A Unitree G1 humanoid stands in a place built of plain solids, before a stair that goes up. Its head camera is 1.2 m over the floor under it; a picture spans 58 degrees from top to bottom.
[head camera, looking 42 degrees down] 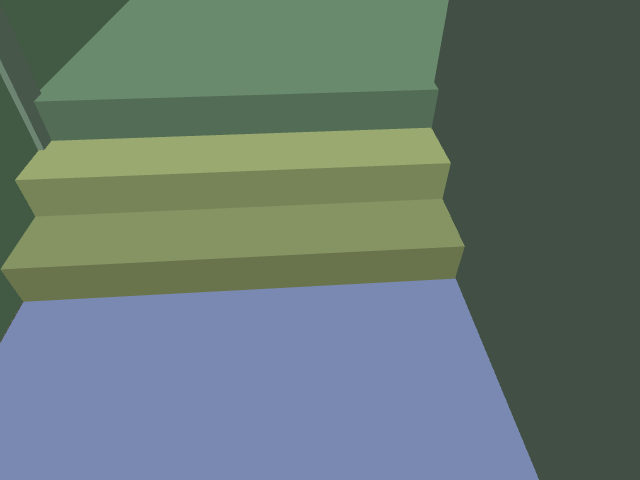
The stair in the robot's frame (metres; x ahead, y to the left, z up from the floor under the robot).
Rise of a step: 0.16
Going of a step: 0.28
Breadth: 1.57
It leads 4 degrees to the left of straight ahead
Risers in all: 3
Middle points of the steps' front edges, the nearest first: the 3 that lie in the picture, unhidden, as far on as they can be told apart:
1.06 0.28 0.17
1.34 0.30 0.33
1.62 0.32 0.50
